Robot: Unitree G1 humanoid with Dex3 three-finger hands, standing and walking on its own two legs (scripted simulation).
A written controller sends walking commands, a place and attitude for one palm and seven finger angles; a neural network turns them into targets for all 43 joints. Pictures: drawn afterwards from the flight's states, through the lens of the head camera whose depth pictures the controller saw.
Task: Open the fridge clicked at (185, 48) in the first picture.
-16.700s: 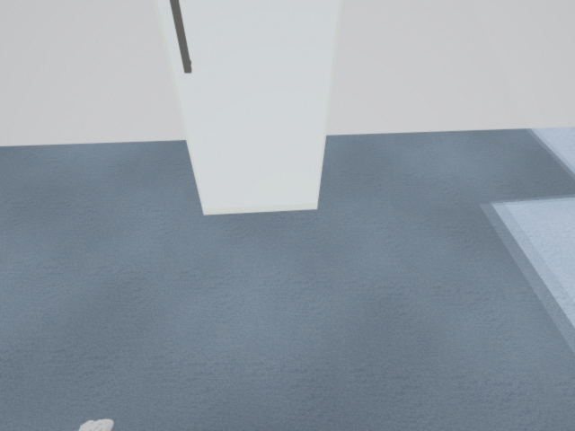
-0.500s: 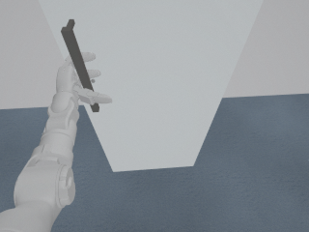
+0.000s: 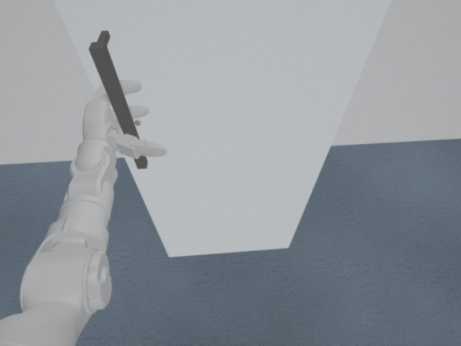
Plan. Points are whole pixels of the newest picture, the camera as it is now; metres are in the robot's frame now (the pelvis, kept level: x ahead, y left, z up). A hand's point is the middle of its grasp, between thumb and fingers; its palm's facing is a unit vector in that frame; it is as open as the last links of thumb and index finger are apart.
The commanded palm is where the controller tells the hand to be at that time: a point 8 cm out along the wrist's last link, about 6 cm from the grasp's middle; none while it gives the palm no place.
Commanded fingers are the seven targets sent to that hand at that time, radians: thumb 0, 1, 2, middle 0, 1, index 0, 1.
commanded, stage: grip the handle and tug to test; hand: left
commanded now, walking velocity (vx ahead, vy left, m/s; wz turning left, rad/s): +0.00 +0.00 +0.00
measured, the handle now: (126, 110) +0.51 +0.19 +0.13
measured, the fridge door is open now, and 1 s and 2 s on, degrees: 0 0 2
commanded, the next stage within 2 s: pull the door a little, standing still in 1.48 s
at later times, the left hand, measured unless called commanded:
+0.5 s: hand (135, 123) +0.46 +0.16 +0.14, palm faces +0.08 -1.00 +0.01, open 9.7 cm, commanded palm +0.42 +0.20 +0.14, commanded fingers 0.00 0.57 0.76 -0.41 -1.35 -0.41 -1.35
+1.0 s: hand (133, 123) +0.46 +0.16 +0.15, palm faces +0.07 -1.00 +0.01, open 5.3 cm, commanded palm +0.43 +0.21 +0.14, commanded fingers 0.00 0.90 0.90 -0.45 -1.40 -0.45 -1.40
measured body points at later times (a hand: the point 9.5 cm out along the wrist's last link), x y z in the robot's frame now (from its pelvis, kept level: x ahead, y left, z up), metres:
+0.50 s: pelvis +0.00 +0.00 +0.00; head +0.04 +0.00 +0.45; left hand +0.45 +0.21 +0.15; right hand +0.07 -0.25 -0.12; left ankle +0.01 +0.11 -0.72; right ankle -0.03 -0.10 -0.72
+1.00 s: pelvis +0.00 +0.00 +0.00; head +0.04 +0.00 +0.45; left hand +0.45 +0.22 +0.15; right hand +0.07 -0.25 -0.12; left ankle +0.01 +0.11 -0.72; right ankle -0.03 -0.10 -0.72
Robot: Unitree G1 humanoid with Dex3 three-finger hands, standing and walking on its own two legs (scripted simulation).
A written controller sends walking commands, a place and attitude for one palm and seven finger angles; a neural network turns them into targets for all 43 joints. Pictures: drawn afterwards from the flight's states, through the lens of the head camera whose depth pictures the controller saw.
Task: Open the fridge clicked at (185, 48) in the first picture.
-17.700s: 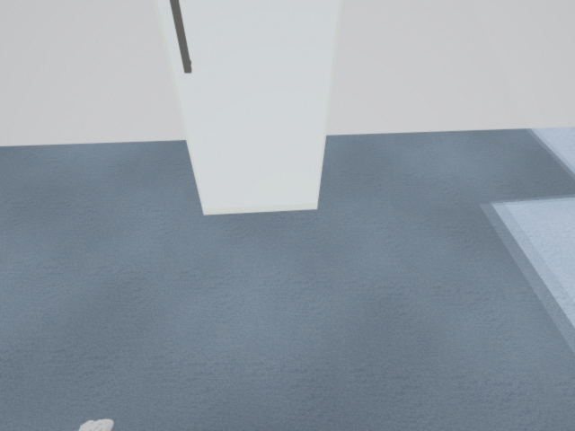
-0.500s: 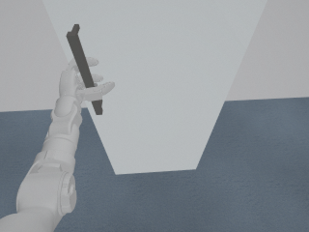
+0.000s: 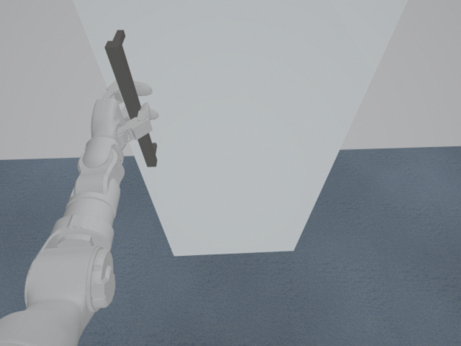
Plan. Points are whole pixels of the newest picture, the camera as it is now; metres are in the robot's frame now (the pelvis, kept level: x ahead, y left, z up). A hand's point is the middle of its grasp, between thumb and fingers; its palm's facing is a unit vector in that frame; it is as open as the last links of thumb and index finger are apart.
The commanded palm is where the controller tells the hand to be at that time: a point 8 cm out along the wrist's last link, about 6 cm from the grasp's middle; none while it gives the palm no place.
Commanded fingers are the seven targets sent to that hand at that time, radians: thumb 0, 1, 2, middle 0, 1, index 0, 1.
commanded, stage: grip the handle and tug to test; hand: left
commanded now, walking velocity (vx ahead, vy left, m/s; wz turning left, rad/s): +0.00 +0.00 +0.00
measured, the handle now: (138, 109) +0.51 +0.18 +0.13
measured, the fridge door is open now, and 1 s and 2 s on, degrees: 0 2 40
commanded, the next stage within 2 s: pull the door a little, standing still in 0.48 s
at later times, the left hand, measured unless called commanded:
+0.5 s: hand (146, 122) +0.46 +0.15 +0.14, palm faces +0.05 -1.00 +0.02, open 5.4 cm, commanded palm +0.41 +0.20 +0.14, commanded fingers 0.00 0.90 0.90 -0.45 -1.40 -0.45 -1.40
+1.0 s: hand (145, 131) +0.44 +0.15 +0.15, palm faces +0.04 -1.00 +0.01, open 5.9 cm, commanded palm +0.36 +0.20 +0.14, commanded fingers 0.00 0.90 0.90 -0.45 -1.40 -0.45 -1.40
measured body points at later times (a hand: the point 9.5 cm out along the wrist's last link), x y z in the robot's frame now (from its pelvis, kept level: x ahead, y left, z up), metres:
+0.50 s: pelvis +0.01 +0.00 +0.00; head +0.04 +0.00 +0.45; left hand +0.45 +0.21 +0.15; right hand +0.06 -0.26 -0.12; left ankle +0.01 +0.11 -0.72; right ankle -0.03 -0.10 -0.72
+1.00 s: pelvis +0.04 +0.00 +0.01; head +0.06 -0.01 +0.46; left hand +0.43 +0.20 +0.15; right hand +0.15 -0.25 -0.10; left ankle +0.01 +0.11 -0.72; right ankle -0.03 -0.10 -0.72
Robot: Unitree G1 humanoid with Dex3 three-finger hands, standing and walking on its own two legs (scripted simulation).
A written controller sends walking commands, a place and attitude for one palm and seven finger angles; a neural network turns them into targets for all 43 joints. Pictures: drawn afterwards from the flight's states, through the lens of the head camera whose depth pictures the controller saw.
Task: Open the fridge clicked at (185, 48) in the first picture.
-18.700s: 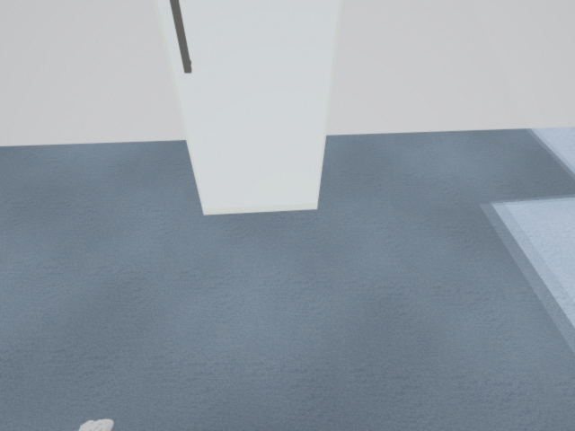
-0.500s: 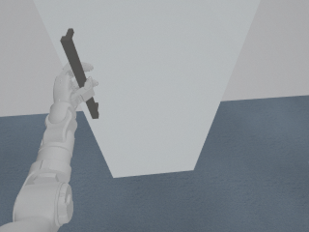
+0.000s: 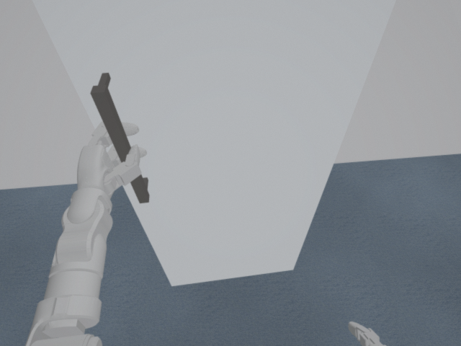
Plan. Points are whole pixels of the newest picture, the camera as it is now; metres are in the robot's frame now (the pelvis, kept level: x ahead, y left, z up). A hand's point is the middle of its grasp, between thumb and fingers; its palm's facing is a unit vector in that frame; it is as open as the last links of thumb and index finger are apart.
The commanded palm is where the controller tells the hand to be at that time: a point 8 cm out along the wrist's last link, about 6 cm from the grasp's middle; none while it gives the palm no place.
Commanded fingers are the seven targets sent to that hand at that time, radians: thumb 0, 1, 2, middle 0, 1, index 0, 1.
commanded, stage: walk backward, drawing the door open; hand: left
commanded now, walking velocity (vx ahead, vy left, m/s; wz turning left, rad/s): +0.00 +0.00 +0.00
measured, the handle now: (127, 147) +0.44 +0.20 +0.12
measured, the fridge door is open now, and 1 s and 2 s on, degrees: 2 40 76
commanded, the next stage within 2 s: stop walking and hold the door back in 1.92 s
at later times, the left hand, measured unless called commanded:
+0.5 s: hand (148, 230) +0.26 +0.12 +0.13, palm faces +0.16 -0.97 -0.20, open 6.2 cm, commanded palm +0.22 +0.17 +0.13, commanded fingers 0.00 0.90 0.90 -0.45 -1.40 -0.45 -1.40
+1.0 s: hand (221, 329) +0.14 +0.02 +0.13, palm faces +0.18 -0.96 -0.23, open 6.8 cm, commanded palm +0.10 +0.06 +0.13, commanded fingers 0.00 0.90 0.90 -0.45 -1.40 -0.45 -1.40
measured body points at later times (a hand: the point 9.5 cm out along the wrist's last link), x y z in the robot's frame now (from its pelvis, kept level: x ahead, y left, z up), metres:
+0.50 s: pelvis -0.02 -0.03 +0.01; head +0.00 -0.06 +0.46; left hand +0.25 +0.18 +0.14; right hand +0.18 -0.22 -0.09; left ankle -0.04 +0.10 -0.73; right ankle -0.07 -0.11 -0.73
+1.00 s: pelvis -0.12 -0.14 -0.01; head -0.10 -0.17 +0.44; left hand +0.12 +0.07 +0.14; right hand +0.04 -0.35 -0.13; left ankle -0.08 +0.04 -0.73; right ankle -0.09 -0.17 -0.68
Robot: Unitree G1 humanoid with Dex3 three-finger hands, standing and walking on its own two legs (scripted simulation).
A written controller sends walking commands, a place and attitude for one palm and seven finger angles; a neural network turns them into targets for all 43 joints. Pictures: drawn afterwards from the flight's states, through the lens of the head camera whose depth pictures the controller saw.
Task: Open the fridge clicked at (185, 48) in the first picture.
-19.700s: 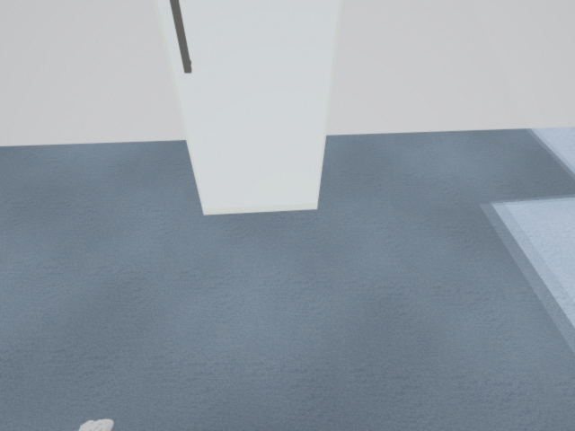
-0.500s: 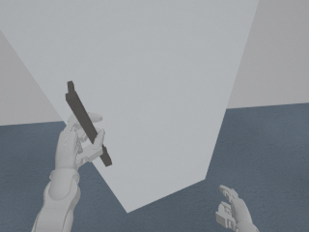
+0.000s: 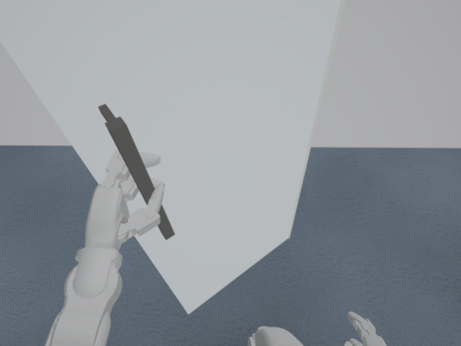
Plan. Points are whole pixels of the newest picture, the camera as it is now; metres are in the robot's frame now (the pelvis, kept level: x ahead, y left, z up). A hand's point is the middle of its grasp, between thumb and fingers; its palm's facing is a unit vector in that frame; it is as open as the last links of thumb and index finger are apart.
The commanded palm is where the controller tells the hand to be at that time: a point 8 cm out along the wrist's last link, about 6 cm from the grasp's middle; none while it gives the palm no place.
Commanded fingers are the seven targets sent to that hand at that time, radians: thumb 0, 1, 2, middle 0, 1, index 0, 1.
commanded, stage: walk backward, drawing the door open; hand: left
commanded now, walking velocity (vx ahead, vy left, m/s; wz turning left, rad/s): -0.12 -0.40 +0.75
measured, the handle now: (142, 183) +0.34 +0.12 +0.13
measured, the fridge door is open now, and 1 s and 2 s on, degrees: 40 76 76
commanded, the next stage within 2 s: stop walking and hold the door back in 0.92 s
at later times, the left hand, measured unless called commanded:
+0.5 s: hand (249, 268) +0.20 -0.03 +0.13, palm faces +0.37 -0.89 -0.24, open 7.1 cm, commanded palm +0.15 +0.00 +0.14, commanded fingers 0.00 0.90 0.90 -0.45 -1.40 -0.45 -1.40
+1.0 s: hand (376, 289) +0.16 -0.18 +0.13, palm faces +0.78 -0.57 -0.24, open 7.2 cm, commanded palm +0.10 -0.17 +0.14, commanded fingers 0.00 0.90 0.90 -0.45 -1.40 -0.45 -1.40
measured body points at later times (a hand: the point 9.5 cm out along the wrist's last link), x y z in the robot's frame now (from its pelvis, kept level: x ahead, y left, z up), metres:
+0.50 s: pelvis -0.02 -0.24 -0.01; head +0.05 -0.24 +0.43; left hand +0.17 +0.01 +0.15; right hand +0.25 -0.33 -0.12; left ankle -0.06 +0.01 -0.71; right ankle +0.07 -0.32 -0.73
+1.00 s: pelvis +0.09 -0.47 +0.00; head +0.14 -0.43 +0.44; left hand +0.12 -0.15 +0.15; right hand +0.35 -0.45 -0.12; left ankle -0.08 -0.29 -0.72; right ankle +0.24 -0.52 -0.73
